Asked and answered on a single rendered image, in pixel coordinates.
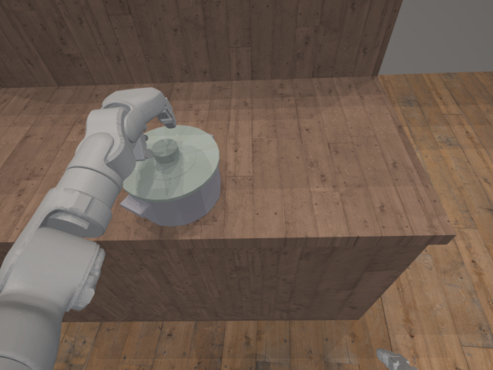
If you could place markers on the robot left forearm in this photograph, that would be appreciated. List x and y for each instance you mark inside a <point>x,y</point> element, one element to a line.
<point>81,202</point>

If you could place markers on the robot right hand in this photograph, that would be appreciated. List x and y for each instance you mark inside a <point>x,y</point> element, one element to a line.
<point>393,361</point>

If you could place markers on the pot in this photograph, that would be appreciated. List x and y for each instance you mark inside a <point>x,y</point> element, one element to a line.
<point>178,212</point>

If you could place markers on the lid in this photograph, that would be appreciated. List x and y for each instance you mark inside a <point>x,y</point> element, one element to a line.
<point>198,160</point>

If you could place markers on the table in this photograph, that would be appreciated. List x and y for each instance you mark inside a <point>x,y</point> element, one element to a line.
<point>323,200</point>

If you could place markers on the robot left upper arm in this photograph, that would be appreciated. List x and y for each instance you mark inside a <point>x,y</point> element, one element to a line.
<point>56,272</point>

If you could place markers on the robot left hand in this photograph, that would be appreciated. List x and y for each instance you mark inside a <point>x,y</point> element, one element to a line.
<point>151,103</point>

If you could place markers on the knob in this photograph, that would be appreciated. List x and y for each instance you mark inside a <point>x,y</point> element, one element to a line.
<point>165,151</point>

